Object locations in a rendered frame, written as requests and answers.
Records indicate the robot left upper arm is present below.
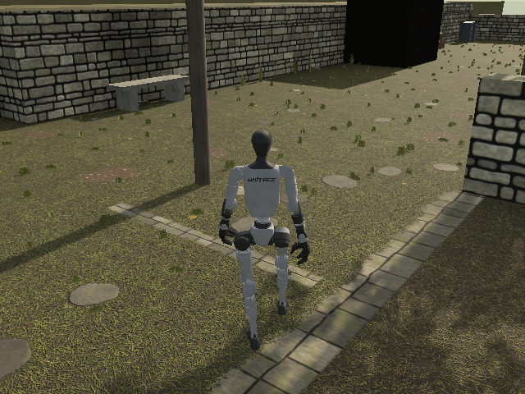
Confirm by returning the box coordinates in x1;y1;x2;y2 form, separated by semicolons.
225;166;245;210

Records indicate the robot right thigh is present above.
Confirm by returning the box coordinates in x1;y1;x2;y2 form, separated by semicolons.
273;227;290;269

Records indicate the robot right upper arm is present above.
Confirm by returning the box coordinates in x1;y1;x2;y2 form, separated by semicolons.
279;165;299;212

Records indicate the robot left forearm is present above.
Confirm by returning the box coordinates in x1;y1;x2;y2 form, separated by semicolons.
220;198;234;230

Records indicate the robot right foot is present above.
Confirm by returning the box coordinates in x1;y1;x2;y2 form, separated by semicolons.
277;299;289;315

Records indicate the robot right forearm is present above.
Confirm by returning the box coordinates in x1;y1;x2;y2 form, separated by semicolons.
291;200;308;243

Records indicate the right robot hand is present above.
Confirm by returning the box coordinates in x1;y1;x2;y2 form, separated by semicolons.
290;241;310;265

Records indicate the left robot hand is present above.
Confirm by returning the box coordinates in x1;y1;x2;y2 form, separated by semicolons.
219;227;237;245

